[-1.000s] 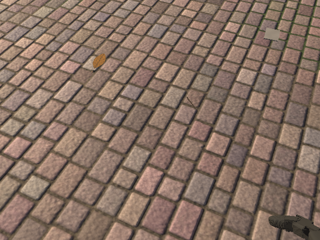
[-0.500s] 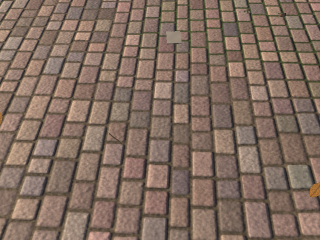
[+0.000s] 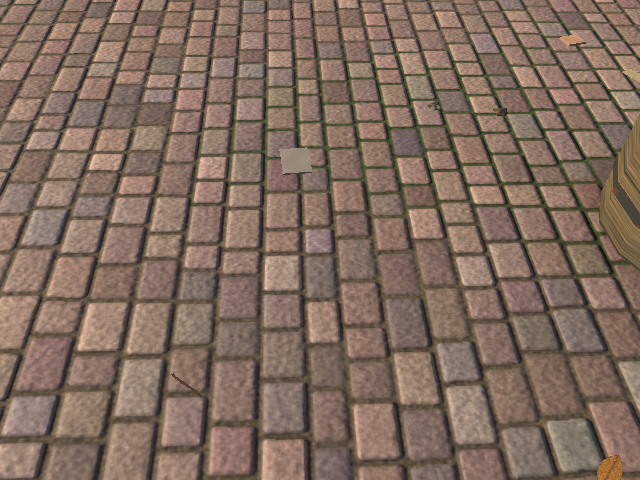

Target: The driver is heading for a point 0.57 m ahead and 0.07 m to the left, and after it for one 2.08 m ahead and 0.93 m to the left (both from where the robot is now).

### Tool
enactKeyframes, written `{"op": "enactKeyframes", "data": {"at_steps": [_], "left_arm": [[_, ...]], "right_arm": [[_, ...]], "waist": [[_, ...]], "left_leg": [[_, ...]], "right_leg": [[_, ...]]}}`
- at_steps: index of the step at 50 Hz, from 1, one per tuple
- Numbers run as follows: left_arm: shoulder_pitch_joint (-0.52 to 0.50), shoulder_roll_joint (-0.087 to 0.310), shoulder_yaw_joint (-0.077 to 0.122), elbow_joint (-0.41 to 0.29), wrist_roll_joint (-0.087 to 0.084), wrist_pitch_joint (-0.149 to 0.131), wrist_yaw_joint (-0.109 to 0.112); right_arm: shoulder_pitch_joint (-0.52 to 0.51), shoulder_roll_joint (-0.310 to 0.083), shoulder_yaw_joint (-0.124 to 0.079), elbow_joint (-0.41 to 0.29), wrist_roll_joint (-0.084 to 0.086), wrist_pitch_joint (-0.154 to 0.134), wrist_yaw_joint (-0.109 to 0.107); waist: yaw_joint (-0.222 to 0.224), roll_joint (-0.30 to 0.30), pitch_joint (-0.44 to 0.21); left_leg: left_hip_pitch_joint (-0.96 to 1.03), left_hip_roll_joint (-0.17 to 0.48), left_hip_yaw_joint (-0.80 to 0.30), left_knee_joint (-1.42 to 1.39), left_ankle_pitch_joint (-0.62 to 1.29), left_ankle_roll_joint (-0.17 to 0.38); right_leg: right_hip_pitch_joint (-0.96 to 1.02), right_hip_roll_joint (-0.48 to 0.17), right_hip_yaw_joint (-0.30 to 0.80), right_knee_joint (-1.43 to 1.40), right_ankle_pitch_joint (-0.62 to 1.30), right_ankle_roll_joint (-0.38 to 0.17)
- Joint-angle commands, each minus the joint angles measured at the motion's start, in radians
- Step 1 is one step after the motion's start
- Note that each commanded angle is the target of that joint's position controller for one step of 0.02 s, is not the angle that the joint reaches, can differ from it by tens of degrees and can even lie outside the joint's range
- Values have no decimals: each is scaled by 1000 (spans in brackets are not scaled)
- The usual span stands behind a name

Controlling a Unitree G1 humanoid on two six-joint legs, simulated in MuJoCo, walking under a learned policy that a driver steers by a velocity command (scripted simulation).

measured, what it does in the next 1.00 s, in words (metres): walks ahead, turning left: right foot, then left foot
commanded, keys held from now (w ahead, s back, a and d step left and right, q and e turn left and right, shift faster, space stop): w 0.26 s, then no key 0.16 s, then q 0.34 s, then w+q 0.24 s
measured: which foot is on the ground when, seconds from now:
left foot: down 0.00-0.46, up 0.48-0.86, down 0.88-1.00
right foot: up 0.00-0.42, down 0.44-0.86, up 0.88-1.00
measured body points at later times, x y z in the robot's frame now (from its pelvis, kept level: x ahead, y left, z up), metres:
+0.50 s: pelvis +0.22 -0.01 -0.01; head +0.27 -0.01 +0.43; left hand +0.46 +0.21 -0.08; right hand +0.20 -0.29 -0.14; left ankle +0.05 +0.12 -0.69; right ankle +0.34 -0.12 -0.73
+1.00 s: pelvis +0.31 +0.04 +0.01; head +0.31 +0.08 +0.46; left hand +0.41 +0.35 -0.11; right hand +0.43 -0.23 -0.09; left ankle +0.28 +0.12 -0.73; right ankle +0.37 -0.12 -0.67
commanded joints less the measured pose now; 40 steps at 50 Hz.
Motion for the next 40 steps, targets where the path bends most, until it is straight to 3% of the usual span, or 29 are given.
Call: {"op": "enactKeyframes", "data": {"at_steps": [1, 2, 3, 5, 7, 11, 14, 17, 19, 21, 22, 23, 24, 25, 26, 27, 28, 29, 31, 34, 37, 40], "left_arm": [[-89, 30, 1, -133, -8, -34, 3], [-108, 111, 20, -123, -17, -50, 6], [-104, 125, 27, -110, -18, -56, 1], [-112, 103, 26, -95, 0, -59, -2], [-138, 73, 22, -94, 1, -60, -4], [-214, 22, 7, -111, 0, -59, -7], [-297, 2, -2, -129, -6, -65, -23], [-344, 2, -3, -142, -6, -76, -43], [-316, 30, 8, -135, -3, -80, -51], [-151, 81, 31, -79, 14, -82, -42], [-51, 132, 44, -55, 29, -84, -30], [51, 205, 53, -49, 63, -75, -14], [77, 147, 37, -35, 40, -59, -16], [37, 113, 29, -44, 24, -39, -15], [-51, 94, 21, -48, 14, -32, -9], [-116, 67, 11, -38, 12, -32, -7], [-177, 37, 2, -30, 25, -34, -6], [-229, 69, 13, -26, 37, -36, -7], [-268, 77, 21, -16, 37, -39, -5], [-269, 104, 32, 7, 27, -31, 17], [-270, 126, 39, 29, 20, -9, 34], [-261, 157, 50, 49, -7, 6, 30]], "right_arm": [[245, -262, -66, 15, -21, -11, 2], [226, -207, -56, 0, -11, -16, 3], [194, -163, -42, -10, -3, -18, 1], [144, -142, -32, -24, -5, -14, 0], [143, -125, -24, -21, -11, -14, -5], [188, -121, -21, 6, 0, -7, -14], [227, -136, -22, 30, 3, 4, -19], [264, -150, -24, 56, 5, 25, -23], [249, -161, -29, 59, 8, 34, -26], [200, -172, -34, 46, 14, 37, -31], [211, -149, -26, 35, 6, 32, -31], [289, -64, 3, 12, -25, 18, -23], [408, -32, 21, 61, -4, 16, -15], [349, -156, -19, 63, 24, 23, -14], [235, -158, -24, 24, 37, 35, -19], [194, -129, -22, 19, 26, 54, -30], [165, -113, -25, 15, 10, 83, -46], [231, -80, -22, 18, 12, 108, -54], [264, -65, -25, 15, 1, 126, -61], [168, -78, -31, -33, 0, 128, -55], [102, -88, -36, -75, 0, 136, -40], [88, -102, -46, -97, 4, 141, -23]], "waist": [[-84, 319, 63], [-97, 222, 108], [-81, 181, 119], [-64, 142, 111], [-64, 142, 107], [-87, 126, 94], [-114, 123, 123], [-120, 130, 127], [-87, 148, 98], [13, 142, 0], [53, 97, -87], [47, -110, -268], [41, -259, -466], [61, -135, -401], [38, -106, -251], [7, -51, -139], [-23, -32, -65], [-76, -126, -35], [-91, -147, -12], [-66, -93, -33], [-51, -96, -27], [-54, -96, -16]], "left_leg": [[370, 372, -640, -316, -466, 227], [350, 382, -689, -329, -558, 257], [358, 339, -606, -316, -505, 228], [333, 275, -459, -329, -313, 191], [286, 223, -333, -359, -110, 176], [273, 166, -159, -362, 179, 158], [265, 159, -105, -348, 273, 150], [290, 176, -89, -279, 445, 137], [328, 189, -98, -209, 551, 114], [329, 153, -76, -34, 739, 77], [222, 101, -59, 129, 642, 38], [-104, 9, -41, 476, 161, -23], [-209, -71, -123, 723, -495, -58], [-229, -19, -175, 789, -478, -60], [-295, 12, -124, 780, -433, -63], [-286, 42, -104, 717, -380, -75], [-202, 68, -94, 642, -330, -75], [-112, 64, -73, 624, -288, -94], [-68, 56, -40, 569, -243, -109], [-69, 82, -32, 451, -113, -83], [-47, 84, -15, 367, -73, -60], [-5, 70, 17, 268, -101, -18]], "right_leg": [[-559, 6, -54, 379, -283, -12], [-635, -61, 10, 505, -231, -13], [-666, -85, 20, 541, -130, -14], [-642, -124, -4, 520, 6, -1], [-569, -136, -33, 459, 124, 22], [-468, -126, -79, 257, 283, 52], [-390, -104, -102, 95, 357, 53], [-306, -71, -118, 5, 375, 34], [-236, -58, -103, -36, 350, 1], [-13, -23, -123, -104, 405, -49], [218, -97, -74, -94, 658, -89], [631, -378, 193, 35, 1092, -219], [741, -544, 411, 1, 1142, -349], [610, -480, 323, -41, 976, -307], [481, -427, 220, -79, 843, -262], [318, -381, 147, -137, 734, -235], [146, -330, 80, -215, 579, -195], [17, -343, 45, -256, 531, -218], [-59, -329, -28, -284, 508, -228], [-33, -353, -68, -298, 421, -219], [-10, -372, -85, -312, 266, -206], [12, -390, -79, -311, 38, -171]]}}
